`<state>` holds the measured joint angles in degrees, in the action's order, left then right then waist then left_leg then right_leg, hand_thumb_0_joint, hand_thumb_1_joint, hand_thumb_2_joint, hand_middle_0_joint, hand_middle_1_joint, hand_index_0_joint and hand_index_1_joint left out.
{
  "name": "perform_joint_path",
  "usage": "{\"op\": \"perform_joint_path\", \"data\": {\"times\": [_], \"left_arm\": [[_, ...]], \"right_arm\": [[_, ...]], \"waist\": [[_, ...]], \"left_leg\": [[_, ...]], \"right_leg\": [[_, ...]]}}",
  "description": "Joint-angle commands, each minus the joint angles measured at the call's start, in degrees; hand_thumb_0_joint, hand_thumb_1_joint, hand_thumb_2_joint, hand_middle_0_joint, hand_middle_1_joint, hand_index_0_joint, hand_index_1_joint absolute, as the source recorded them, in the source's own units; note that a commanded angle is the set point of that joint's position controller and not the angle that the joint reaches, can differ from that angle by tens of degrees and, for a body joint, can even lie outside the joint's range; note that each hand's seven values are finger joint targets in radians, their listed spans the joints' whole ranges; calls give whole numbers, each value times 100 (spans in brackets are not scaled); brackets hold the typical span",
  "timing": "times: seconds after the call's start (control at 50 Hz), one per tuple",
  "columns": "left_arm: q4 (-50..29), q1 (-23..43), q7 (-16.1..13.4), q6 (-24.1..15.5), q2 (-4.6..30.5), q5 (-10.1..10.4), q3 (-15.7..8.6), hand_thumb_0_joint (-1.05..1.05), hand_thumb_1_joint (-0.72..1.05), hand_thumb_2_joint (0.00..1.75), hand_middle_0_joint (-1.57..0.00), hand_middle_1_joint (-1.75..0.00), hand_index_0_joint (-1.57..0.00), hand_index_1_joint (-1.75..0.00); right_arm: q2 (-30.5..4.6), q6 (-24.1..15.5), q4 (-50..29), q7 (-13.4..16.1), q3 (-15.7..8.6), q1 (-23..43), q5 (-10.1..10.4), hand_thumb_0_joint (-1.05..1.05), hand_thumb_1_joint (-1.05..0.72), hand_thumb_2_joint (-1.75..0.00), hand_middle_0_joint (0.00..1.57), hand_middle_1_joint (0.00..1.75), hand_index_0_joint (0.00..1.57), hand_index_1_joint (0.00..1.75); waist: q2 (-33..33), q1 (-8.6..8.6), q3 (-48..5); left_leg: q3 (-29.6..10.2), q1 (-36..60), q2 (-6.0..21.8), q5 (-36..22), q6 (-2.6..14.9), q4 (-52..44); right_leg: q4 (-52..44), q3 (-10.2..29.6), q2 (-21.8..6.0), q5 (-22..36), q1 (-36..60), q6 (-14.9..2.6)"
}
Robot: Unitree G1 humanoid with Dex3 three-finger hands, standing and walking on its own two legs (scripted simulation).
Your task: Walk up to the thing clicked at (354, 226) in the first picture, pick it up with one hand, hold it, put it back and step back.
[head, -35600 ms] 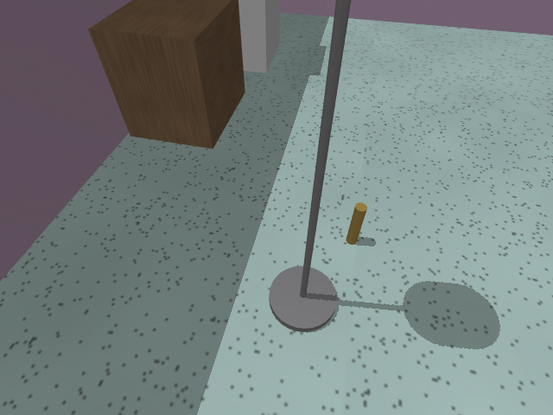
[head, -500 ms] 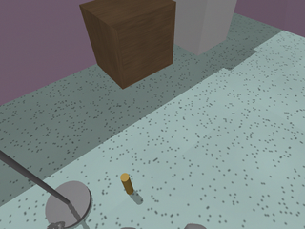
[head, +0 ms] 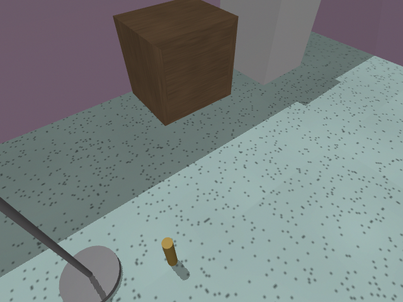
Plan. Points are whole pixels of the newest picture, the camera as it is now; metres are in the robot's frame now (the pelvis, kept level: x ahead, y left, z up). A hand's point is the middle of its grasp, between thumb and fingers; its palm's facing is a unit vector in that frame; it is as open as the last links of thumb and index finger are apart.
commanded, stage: walk up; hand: left
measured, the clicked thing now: (170, 252) +0.44 +0.17 -0.66
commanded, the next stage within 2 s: none
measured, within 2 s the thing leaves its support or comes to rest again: neither
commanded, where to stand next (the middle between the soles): +0.14 -0.03 m, yaw +0 degrees
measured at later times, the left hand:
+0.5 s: hand out of the picture +0.11 +0.25 -0.14, palm faces -0.05 -0.93 -0.35, open 7.4 cm
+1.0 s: hand (98, 294) +0.18 +0.26 -0.17, palm faces -0.05 -0.92 -0.38, open 7.4 cm
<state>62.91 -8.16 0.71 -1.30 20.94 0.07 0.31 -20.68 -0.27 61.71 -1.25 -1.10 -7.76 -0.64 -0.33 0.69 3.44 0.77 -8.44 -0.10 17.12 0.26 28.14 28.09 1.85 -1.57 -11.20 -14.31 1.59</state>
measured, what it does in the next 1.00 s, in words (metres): steps on the spot: left foot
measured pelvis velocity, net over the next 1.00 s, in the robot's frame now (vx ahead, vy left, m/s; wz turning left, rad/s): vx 0.08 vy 0.00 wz -0.03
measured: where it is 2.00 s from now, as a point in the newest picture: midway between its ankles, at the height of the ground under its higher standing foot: outside the picture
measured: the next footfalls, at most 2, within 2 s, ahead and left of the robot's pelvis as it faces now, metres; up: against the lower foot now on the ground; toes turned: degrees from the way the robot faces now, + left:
left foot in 0.96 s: +0.20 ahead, +0.11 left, +0.00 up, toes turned -3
right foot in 1.28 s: +0.01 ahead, -0.12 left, +0.00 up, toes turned -3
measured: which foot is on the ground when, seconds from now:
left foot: down 0.00-0.66, up 0.68-0.94, down 0.96-1.00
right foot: down 0.00-0.98, up 1.00-1.00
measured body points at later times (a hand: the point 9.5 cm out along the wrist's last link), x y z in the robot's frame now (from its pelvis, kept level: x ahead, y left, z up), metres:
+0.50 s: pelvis +0.02 +0.00 +0.01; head +0.02 -0.01 +0.46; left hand +0.11 +0.30 -0.12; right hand +0.09 -0.31 -0.13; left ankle -0.02 +0.12 -0.74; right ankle +0.04 -0.14 -0.73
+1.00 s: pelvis +0.08 +0.00 -0.02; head +0.14 +0.00 +0.42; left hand +0.18 +0.31 -0.15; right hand +0.16 -0.32 -0.14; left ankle +0.16 +0.11 -0.74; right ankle +0.06 -0.13 -0.73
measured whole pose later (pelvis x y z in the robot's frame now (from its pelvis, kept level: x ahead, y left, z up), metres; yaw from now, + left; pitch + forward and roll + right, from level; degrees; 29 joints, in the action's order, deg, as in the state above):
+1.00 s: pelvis +0.08 +0.00 -0.02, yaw -2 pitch -3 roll +1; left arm 51.8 -7.5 -1.3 2.5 22.2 1.3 -1.2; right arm -21.8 1.5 54.2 0.1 -3.5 -7.1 -0.4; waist 1.1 0.2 11.8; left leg 0.0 -21.2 -1.5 11.3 0.9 36.5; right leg 44.6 1.4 -2.0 -24.5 -15.5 0.1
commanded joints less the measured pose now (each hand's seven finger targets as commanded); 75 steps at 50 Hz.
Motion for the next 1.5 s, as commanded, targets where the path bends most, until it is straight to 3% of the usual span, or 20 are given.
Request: {"op": "perform_joint_path", "data": {"times": [0.0, 0.4, 0.44, 0.48, 0.54, 0.6, 0.64, 0.78, 0.84, 0.92, 0.96, 1.0, 1.06, 1.24, 1.26, 1.28, 1.3, 1.36, 1.42, 1.48], "left_arm": [[-260, 428, -112, -164, 1239, 19, -270, 0, 90, 90, -20, -30, -20, -30], [-95, 610, -134, -126, 1153, -41, -270, 0, 90, 90, -20, -30, -20, -30], [-269, 387, -40, -130, 1372, -145, -399, 0, 90, 90, -20, -30, -20, -30], [-467, 587, 15, -106, 1226, -177, -410, 0, 90, 90, -20, -30, -20, -30], [-700, 438, 34, -214, 1145, -171, -411, 0, 90, 90, -20, -30, -20, -30], [-402, -703, -62, -363, 1266, -174, -534, 0, 90, 90, -20, -30, -20, -30], [-519, -1140, -128, -385, 2200, -180, -783, 0, 90, 90, -20, -30, -20, -30], [-1159, -82, -300, -246, 1292, -35, -457, 0, 90, 90, -20, -30, -20, -30], [-1391, 21, -303, 31, 1425, -12, -494, 0, 90, 90, -20, -30, -20, -30], [-1594, 143, -287, 278, 1362, 102, -496, 0, 90, 90, -20, -30, -20, -30], [-1660, -194, -310, 356, 1010, 246, -457, 0, 90, 90, -20, -30, -20, -30], [-1471, -344, -410, 486, 1232, 154, -518, 0, 90, 90, -20, -30, -20, -30], [-1348, -553, -310, 507, 1232, 143, -567, 0, 90, 90, -20, -30, -20, -30], [-1214, -991, -179, 260, 1112, -147, -722, 0, 90, 90, -20, -30, -20, -30], [-1307, -871, -177, 205, 1441, -266, -797, 0, 90, 90, -20, -30, -20, -30], [-1549, -460, -176, 211, 2193, -260, -960, 0, 90, 90, -20, -30, -20, -30], [-1781, 44, -196, 145, 2342, -285, -966, 0, 90, 90, -20, -30, -20, -30], [-1703, 397, -241, -12, 1500, -254, -803, 0, 90, 90, -20, -30, -20, -30], [-1738, -394, -62, -128, 1626, -351, -899, 0, 90, 90, -20, -30, -20, -30], [-1689, -1137, 25, -141, 1815, -252, -966, 0, 90, 90, -20, -30, -20, -30]], "right_arm": [[-1228, -161, -240, 130, -256, 294, 58, 0, -90, -90, 20, 30, 20, 30], [-1177, -115, -94, 112, -260, 597, 17, 0, -90, -90, 20, 30, 20, 30], [-1493, -139, -235, 0, -430, 80, -75, 0, -90, -90, 20, 30, 20, 30], [-1602, -117, -299, -14, -516, -108, -92, 0, -90, -90, 20, 30, 20, 30], [-1622, -176, -568, -8, -561, -18, -121, 0, -90, -90, 20, 30, 20, 30], [-1196, -131, -857, -34, -400, 280, 10, 0, -90, -90, 20, 30, 20, 30], [-1086, -109, -1077, 63, -350, 127, -14, 0, -90, -90, 20, 30, 20, 30], [-929, 91, -779, 81, -399, -575, 95, 0, -90, -90, 20, 30, 20, 30], [-1005, 135, -820, 190, -392, -387, 115, 0, -90, -90, 20, 30, 20, 30], [-1214, 83, -876, 237, -489, -660, 40, 0, -90, -90, 20, 30, 20, 30], [-1791, 47, -1147, 258, -645, -563, -12, 0, -90, -90, 20, 30, 20, 30], [-1939, 87, -1254, 298, -721, -293, 66, 0, -90, -90, 20, 30, 20, 30], [-1515, 137, -1610, 370, -592, 352, -28, 0, -90, -90, 20, 30, 20, 30], [-1519, 270, -1731, 214, -542, 344, -21, 0, -90, -90, 20, 30, 20, 30], [-1230, 291, -1741, 192, -472, 233, 21, 0, -90, -90, 20, 30, 20, 30], [-1197, 250, -1899, 256, -493, 717, 31, 0, -90, -90, 20, 30, 20, 30], [-1457, 271, -1859, 309, -584, 735, -49, 0, -90, -90, 20, 30, 20, 30], [-1207, 168, -1479, 179, -539, -16, 87, 0, -90, -90, 20, 30, 20, 30], [-1493, -29, -1442, -25, -563, -82, -54, 0, -90, -90, 20, 30, 20, 30], [-1436, -175, -1753, -120, -549, 471, -90, 0, -90, -90, 20, 30, 20, 30]], "waist": [[116, -72, -497], [66, -50, -500], [-239, -151, -496], [-630, -278, 396], [-495, -192, 616], [140, 334, -301], [1285, 438, -283], [766, -205, -114], [1295, -102, -94], [609, -292, -622], [-876, -224, -1017], [-1010, -195, -1112], [-954, 82, -743], [-811, 155, -1005], [198, 79, -523], [1620, 346, -139], [1470, 238, 253], [456, -234, -14], [1295, 336, -235], [1066, 640, 343]], "left_leg": [[-499, 34, 631, -1042, 201, -774], [-313, 311, 680, -1021, 142, -1227], [-535, 349, 632, 1976, 551, -1189], [-1304, 192, 1210, 2768, 882, -1824], [-1327, 381, 1565, 860, 1184, -1473], [-25, -311, 606, -1489, 477, 668], [-138, -2352, -161, 1808, 161, 2639], [-526, -1019, 88, 494, -48, 2070], [-12, -1028, -125, 235, -66, 1567], [21, -138, -83, -2517, 114, 31], [-1926, 433, 1683, -5742, 1068, -321], [-2552, -45, 2243, -4917, 1798, -348], [-1375, -591, 1568, -3954, 1425, -84], [-1257, -1049, 1166, -1515, 746, 504], [-939, -2108, 653, -269, 356, 1208], [-459, -2291, -516, 1663, 26, 2589], [-1191, -1950, -295, 1721, -69, 3611], [-1118, -1914, -460, 636, -52, 3661], [-264, -2519, -290, 941, -110, 2381], [-347, -2833, -82, 1372, -65, 1358]], "right_leg": [[-518, 535, -509, 1284, 496, -370], [-828, 499, -461, 1299, 714, -243], [-258, 223, -46, -1787, 186, -433], [605, -119, 233, -1614, -1007, -335], [530, -158, -92, -1331, -1162, -312], [-913, 277, -147, 485, 1258, -490], [-1061, 2943, -2088, 1896, 2302, -1666], [-448, 264, -1043, 4317, 469, -1136], [131, 276, -1003, 4502, 397, -1105], [1328, 152, -591, 2577, 89, -666], [3038, -31, 568, -1633, -602, -238], [4526, 704, 580, -2908, -615, -283], [4591, 606, 422, -2324, -744, -255], [-13, -76, 286, -900, 692, -381], [-659, 1384, -514, -1715, 623, -655], [-1279, 3192, -2124, -1182, -696, -1621], [-1342, 3642, -2584, -779, -1555, -2017], [-542, 1212, -1127, 57, -437, -1233], [-985, 1537, -1003, -2864, 1194, -1286], [-1212, 2185, -1531, -2877, 1565, -1533]]}}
